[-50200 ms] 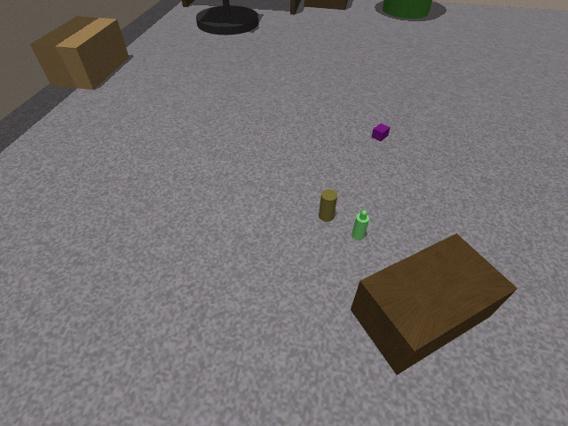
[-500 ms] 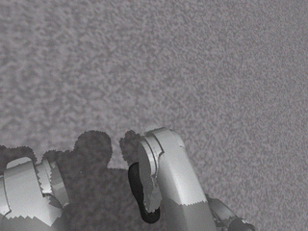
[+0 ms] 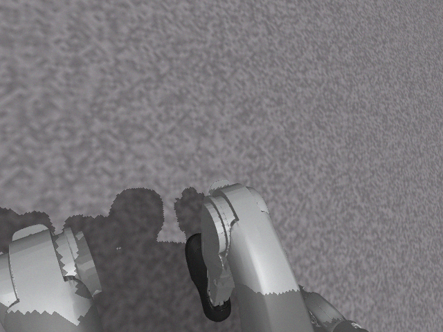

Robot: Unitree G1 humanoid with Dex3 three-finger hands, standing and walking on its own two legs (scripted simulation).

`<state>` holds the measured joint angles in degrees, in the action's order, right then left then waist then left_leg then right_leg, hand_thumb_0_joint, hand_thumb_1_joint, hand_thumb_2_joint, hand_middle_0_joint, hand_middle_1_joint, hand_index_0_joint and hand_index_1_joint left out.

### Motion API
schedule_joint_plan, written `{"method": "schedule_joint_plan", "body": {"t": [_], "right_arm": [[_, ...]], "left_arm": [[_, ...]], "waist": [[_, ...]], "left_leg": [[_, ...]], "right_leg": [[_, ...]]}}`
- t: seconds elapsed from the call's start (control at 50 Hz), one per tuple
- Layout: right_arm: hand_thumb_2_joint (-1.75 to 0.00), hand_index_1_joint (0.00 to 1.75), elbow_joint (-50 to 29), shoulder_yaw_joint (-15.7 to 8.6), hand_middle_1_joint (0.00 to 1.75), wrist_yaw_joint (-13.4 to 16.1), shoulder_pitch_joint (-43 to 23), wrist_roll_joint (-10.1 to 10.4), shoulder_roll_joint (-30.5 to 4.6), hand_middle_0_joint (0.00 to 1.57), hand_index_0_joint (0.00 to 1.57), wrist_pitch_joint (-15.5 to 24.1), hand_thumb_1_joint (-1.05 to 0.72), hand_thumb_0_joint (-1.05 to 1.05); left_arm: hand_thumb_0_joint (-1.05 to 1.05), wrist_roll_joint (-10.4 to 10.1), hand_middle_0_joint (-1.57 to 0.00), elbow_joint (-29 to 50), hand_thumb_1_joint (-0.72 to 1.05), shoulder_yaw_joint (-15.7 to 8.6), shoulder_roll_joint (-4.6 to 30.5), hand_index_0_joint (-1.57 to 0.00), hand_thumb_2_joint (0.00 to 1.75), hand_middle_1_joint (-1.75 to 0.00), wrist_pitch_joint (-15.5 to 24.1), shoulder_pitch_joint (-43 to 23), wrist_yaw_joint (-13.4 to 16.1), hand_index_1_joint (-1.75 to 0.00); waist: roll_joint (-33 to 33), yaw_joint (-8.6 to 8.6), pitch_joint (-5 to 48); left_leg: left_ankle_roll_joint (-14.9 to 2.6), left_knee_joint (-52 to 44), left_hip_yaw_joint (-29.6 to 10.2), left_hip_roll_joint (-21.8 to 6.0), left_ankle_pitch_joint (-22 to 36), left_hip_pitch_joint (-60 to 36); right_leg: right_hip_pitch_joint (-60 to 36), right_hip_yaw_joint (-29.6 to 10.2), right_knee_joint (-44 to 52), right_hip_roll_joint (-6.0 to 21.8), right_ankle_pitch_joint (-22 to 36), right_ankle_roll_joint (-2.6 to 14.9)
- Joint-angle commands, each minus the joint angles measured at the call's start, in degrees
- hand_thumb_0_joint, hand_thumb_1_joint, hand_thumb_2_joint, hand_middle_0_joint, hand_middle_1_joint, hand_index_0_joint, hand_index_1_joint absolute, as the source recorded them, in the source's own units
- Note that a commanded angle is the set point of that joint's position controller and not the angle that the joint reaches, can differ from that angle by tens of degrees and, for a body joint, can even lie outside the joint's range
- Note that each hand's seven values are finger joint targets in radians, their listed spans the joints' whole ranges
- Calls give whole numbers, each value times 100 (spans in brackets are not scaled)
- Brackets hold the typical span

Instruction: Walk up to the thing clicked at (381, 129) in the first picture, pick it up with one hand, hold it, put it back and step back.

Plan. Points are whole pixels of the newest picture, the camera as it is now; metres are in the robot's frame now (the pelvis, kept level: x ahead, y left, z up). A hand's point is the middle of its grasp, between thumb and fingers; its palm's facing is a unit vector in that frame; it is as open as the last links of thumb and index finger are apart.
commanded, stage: withdraw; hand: left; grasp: from above
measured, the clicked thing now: out of the picture +0.42 +0.37 -0.27
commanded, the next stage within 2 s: home in 0.74 s
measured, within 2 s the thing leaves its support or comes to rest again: neither
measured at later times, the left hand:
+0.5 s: hand out of the picture +0.41 +0.37 -0.04, palm faces -0.48 -0.13 -0.87, open 13.8 cm
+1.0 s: hand out of the picture +0.43 +0.38 -0.12, palm faces -0.36 -0.09 -0.93, open 12.9 cm
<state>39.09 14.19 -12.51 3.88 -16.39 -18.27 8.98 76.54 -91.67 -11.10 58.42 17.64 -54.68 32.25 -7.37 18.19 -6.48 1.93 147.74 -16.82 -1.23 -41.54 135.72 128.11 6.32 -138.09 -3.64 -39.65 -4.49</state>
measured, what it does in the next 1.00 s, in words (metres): stands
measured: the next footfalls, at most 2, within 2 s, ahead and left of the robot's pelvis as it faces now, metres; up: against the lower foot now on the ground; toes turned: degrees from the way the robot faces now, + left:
none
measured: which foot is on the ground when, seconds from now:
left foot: down 0.00-1.00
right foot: down 0.00-1.00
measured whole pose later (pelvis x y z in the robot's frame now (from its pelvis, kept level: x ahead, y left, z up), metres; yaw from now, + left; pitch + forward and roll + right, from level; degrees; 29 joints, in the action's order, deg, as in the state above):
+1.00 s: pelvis -0.01 -0.01 +0.02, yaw +5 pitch +32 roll -10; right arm 40.4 6.9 -7.4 10.2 -9.9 -15.1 1.4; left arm 74.2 -80.7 -8.3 51.7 15.3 -57.4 20.7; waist -1.3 15.0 0.4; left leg 1.3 139.6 -11.2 -0.1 -36.0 136.5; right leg 129.4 2.8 -133.9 -0.8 -37.5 -3.5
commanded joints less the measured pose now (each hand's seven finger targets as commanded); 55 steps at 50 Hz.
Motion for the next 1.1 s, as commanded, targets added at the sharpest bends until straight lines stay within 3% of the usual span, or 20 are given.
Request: {"method": "schedule_joint_plan", "body": {"t": [0.0,0.06,0.08,0.12,0.22,0.26,0.36,0.44,0.5,0.7,0.76,0.8,0.82,0.84,0.86,0.88,0.92,0.96,1.04,1.08], "right_arm": [[-90,30,18,-784,30,-13,883,140,-1718,20,20,-14,-90,0],[-90,30,-3,-1064,30,-45,973,312,-1646,20,20,-110,-90,0],[-90,30,20,-1148,30,-59,976,390,-1591,20,20,-150,-90,0],[-90,30,51,-1327,30,-69,1081,575,-1539,20,20,-261,-90,0],[-90,30,21,-1638,30,40,1496,934,-1441,20,20,-635,-91,0],[-90,30,16,-1664,30,128,1559,1031,-1352,20,20,-770,-91,0],[-90,30,-166,-1559,30,412,1551,1160,-1188,20,20,-976,-90,0],[-90,30,-292,-1429,30,580,1414,1151,-1180,20,20,-1035,-90,0],[-90,30,-292,-1298,30,640,1351,1098,-1120,20,20,-1035,-90,0],[-89,30,-160,-1034,30,666,1282,748,-1322,20,20,-970,-90,0],[-89,30,-86,-1031,30,658,1382,641,-1382,20,20,-888,-88,0],[-89,30,-35,-1055,30,663,1453,597,-1419,20,20,-843,-89,0],[-89,30,-9,-1061,30,657,1500,581,-1404,20,20,-816,-88,0],[-89,30,-2,-1110,30,659,1496,581,-1411,20,20,-780,-89,0],[-89,30,43,-1124,30,654,1574,577,-1411,20,20,-746,-88,0],[-89,30,30,-1167,30,633,1610,584,-1406,20,20,-719,-90,0],[-89,30,-21,-1313,30,601,1625,667,-1408,20,20,-686,-88,0],[-90,30,-41,-1412,30,572,1729,757,-1369,20,20,-703,-89,0],[-90,30,-109,-1715,30,506,1890,1000,-1287,20,20,-804,-89,0],[-90,30,-191,-1808,30,492,1891,1153,-1194,20,20,-885,-90,0]], "left_arm": [[0,-253,-7,1305,-52,-323,1583,-8,97,-101,-338,-1218,285,-100],[0,-464,-7,2088,-50,-399,1448,-8,97,-100,-611,-1276,3,-98],[0,-532,-7,2339,-51,-244,1246,-8,97,-100,-691,-1277,-162,-99],[0,-689,-8,2552,-50,80,748,-9,97,-99,-860,-1273,-587,-98],[0,-947,-10,3068,-50,542,175,-10,97,-99,-1039,-1369,-1718,-98],[0,-1062,-8,3122,-51,780,-148,-8,99,-100,-1018,-1429,-2086,-100],[0,-1247,-11,2881,-47,913,-274,-11,97,-98,-884,-1206,-2537,-98],[0,-1157,-13,2615,-46,759,17,-13,96,-95,-658,-1301,-2517,-96],[0,-1011,-15,2336,-43,771,99,-15,93,-93,-392,-1447,-2385,-93],[0,-334,-15,1620,-42,286,951,-16,91,-93,232,-2288,-1269,-92],[0,-163,-23,1614,-34,155,1258,-22,92,-85,246,-2638,-966,-83],[0,-132,-16,1644,-39,104,1292,-18,89,-93,178,-2786,-832,-91],[0,-96,-24,1510,-31,137,1251,-23,93,-85,117,-2695,-777,-83],[0,-128,-19,1597,-36,119,1235,-21,86,-90,57,-2718,-746,-88],[0,-114,-26,1627,-28,122,1178,-23,94,-82,-28,-2617,-735,-80],[0,-175,-21,1882,-34,85,1164,-22,86,-88,-89,-2571,-747,-86],[0,-320,-25,1959,-23,57,1026,-22,93,-72,-298,-2021,-852,-71],[0,-507,-23,2335,-9,6,1002,-21,89,-60,-492,-1858,-1019,-62],[0,-1193,-20,3088,17,-147,711,-19,80,-44,-848,-1077,-1552,-45],[0,-1571,-19,3825,33,-89,444,-18,76,-35,-989,-796,-1894,-35]], "waist": [[3735,-314,4478],[3928,-548,4922],[4056,-596,5036],[3857,-561,4911],[2897,-484,4848],[2563,-419,4680],[1598,-440,4194],[1531,-547,3910],[1644,-502,3983],[2416,-332,4193],[2901,-300,4515],[2994,-247,4634],[3091,-224,4588],[3098,-257,4679],[3199,-264,4741],[3401,-342,4992],[3523,-545,5238],[3386,-620,5535],[3159,-968,5841],[2992,-1021,6023]], "left_leg": [[-96,-1687,976,-107,1810,-3465],[-97,-1855,1088,-57,1878,-3604],[-89,-1995,1109,-53,1836,-3663],[-114,-2178,1121,-29,1678,-3651],[-249,-2617,1122,13,1285,-3602],[-289,-2717,1135,51,1143,-3434],[-412,-2826,1294,106,1097,-2991],[-398,-2953,1333,132,859,-2956],[-401,-2943,1361,112,770,-3006],[-302,-2612,1283,114,622,-3147],[-259,-2482,1302,109,757,-3427],[-256,-2432,1295,110,800,-3486],[-246,-2431,1285,100,768,-3489],[-247,-2404,1284,86,774,-3561],[-240,-2387,1306,102,848,-3643],[-215,-2457,1305,112,943,-3766],[-192,-2590,1283,104,1143,-4060],[-223,-2643,1344,108,1320,-4091],[-253,-3020,1364,121,1644,-4390],[-274,-3234,1340,104,1722,-4569]], "right_leg": [[-1671,797,945,-146,1866,578],[-1631,661,1071,-87,1895,602],[-1585,620,1118,-60,1826,628],[-1436,549,1293,-17,1680,633],[-1852,371,1892,30,1407,616],[-1928,318,2050,46,1282,634],[-2313,144,2509,117,1183,601],[-2188,99,2646,153,810,662],[-2205,87,2584,129,787,621],[-1585,273,2055,107,570,647],[-1555,292,1884,120,730,650],[-1475,354,1820,139,807,630],[-1417,355,1770,129,792,650],[-1329,379,1763,129,804,644],[-1330,396,1723,154,903,641],[-1388,407,1685,154,990,655],[-1401,410,1650,185,1148,674],[-1684,350,1807,173,1316,664],[-2031,234,2076,205,1471,655],[-2317,176,2296,189,1525,640]]}}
